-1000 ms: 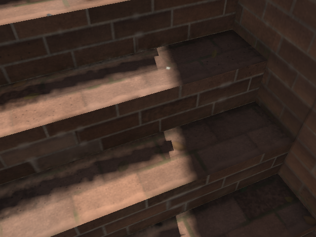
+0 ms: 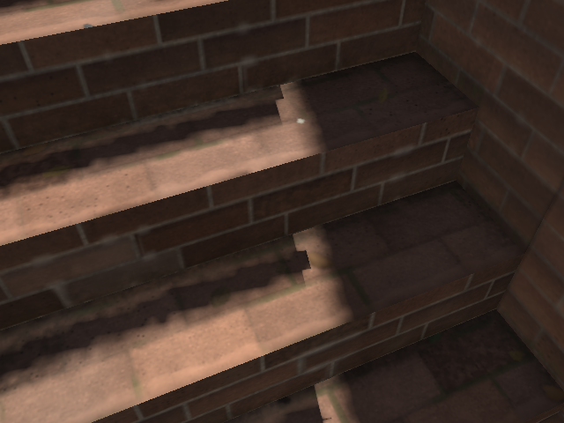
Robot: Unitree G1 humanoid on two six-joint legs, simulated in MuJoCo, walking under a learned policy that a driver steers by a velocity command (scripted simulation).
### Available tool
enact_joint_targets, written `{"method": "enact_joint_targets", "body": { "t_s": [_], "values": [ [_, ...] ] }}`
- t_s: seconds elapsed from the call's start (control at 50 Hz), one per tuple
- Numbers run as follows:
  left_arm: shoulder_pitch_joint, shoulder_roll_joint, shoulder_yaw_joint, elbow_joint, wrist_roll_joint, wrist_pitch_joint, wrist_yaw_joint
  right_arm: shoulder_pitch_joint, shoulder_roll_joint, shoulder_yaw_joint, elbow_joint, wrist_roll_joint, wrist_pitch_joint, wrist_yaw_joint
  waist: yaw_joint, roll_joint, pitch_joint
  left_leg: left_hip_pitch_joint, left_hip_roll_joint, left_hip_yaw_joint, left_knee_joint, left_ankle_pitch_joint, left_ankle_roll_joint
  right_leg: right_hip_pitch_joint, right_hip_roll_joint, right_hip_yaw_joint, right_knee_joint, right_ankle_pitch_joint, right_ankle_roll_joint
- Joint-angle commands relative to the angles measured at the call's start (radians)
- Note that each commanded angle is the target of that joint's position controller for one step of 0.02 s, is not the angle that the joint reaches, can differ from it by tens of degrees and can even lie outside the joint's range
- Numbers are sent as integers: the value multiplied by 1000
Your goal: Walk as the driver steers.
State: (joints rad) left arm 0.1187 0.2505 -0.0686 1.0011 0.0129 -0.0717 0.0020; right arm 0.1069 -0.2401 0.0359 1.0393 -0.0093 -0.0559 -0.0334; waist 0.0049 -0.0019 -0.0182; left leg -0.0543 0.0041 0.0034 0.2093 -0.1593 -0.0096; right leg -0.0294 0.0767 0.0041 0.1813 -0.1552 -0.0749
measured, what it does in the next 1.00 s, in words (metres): stands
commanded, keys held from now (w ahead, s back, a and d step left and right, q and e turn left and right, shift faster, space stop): w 0.58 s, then no key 0.42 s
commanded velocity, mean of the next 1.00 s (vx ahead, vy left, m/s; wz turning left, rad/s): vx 0.39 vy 0.00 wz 0.00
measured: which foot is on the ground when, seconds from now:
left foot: down 0.00-1.00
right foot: down 0.00-1.00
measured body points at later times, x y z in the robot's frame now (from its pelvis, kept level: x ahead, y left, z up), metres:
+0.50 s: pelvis +0.00 +0.00 +0.00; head +0.00 +0.00 +0.45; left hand +0.12 +0.25 -0.13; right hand +0.12 -0.25 -0.13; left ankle -0.03 +0.13 -0.75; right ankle -0.04 -0.07 -0.75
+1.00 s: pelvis -0.01 +0.00 +0.00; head +0.00 +0.00 +0.45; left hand +0.05 +0.26 -0.15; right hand +0.05 -0.26 -0.15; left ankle -0.03 +0.13 -0.75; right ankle -0.04 -0.07 -0.75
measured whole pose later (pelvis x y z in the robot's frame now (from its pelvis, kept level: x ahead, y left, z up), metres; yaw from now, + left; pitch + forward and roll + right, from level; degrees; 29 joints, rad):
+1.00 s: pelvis -0.01 +0.00 +0.00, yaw +0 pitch -1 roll +0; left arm 0.20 0.25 -0.05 1.04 0.01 -0.04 0.01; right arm 0.17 -0.24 0.02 1.11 -0.01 -0.03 -0.03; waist 0.00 0.00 0.02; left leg -0.08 0.00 0.00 0.27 -0.18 -0.01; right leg -0.06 0.07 0.01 0.26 -0.19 -0.07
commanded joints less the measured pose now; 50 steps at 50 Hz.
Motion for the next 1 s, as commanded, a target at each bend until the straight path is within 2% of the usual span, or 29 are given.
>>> {"method": "enact_joint_targets", "body": {
  "t_s": [0.02,0.58,0.66,1.0],
  "values": [
    [-37,111,21,-49,-1,-11,3,-38,-108,-19,-47,0,-11,-3,0,-2,-38,26,126,-102,-1,182,19,-10,-199,126,2,313,36],
    [-42,113,23,-52,-1,-11,3,-41,-111,-20,-50,0,-11,-3,1,-2,-39,31,125,-106,-5,189,19,-11,-199,126,2,309,37],
    [0,121,28,-32,-1,-7,4,-4,-117,-23,-28,0,-9,-3,0,-3,-32,31,128,-100,18,215,23,-10,-200,118,29,351,38],
    [100,110,37,14,-4,25,14,82,-111,-34,54,-3,20,-4,-3,3,16,3,128,-104,58,164,28,-60,-192,118,68,261,30]
  ]
}}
